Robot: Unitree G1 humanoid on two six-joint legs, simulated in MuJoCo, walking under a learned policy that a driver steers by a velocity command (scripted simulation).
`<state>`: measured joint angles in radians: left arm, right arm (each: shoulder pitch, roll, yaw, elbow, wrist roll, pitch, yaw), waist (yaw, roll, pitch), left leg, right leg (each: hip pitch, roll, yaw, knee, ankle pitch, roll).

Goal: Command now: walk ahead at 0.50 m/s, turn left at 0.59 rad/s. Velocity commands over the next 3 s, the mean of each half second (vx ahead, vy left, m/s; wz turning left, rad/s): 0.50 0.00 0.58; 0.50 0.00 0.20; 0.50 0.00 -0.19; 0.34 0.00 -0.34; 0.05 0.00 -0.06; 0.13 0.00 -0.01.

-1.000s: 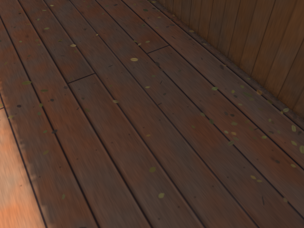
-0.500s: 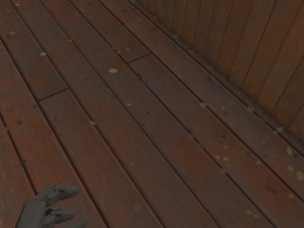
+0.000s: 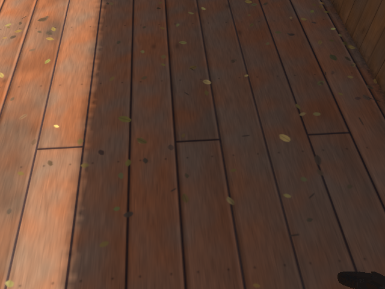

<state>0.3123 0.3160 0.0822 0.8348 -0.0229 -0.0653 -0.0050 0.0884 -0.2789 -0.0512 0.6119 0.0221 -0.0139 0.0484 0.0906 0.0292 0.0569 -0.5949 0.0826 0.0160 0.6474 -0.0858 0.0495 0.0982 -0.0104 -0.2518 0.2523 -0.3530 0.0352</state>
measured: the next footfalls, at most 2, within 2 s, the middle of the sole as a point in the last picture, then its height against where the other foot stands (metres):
left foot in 0.04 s outside the picture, level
right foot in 0.54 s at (223, 270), level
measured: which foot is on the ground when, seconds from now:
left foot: up 0.00-0.02, down 0.04-0.56, up 0.58-1.00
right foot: down 0.00-0.04, up 0.06-0.52, down 0.54-1.00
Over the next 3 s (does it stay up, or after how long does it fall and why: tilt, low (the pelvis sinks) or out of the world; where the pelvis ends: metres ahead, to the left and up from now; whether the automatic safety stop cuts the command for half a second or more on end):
stays up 1.21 0.27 0.00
